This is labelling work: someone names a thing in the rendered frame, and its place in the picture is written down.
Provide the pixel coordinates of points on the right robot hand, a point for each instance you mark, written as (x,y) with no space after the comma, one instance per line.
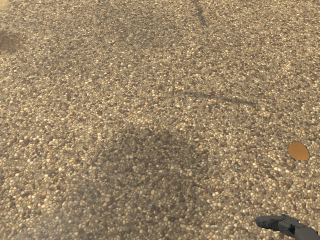
(288,226)

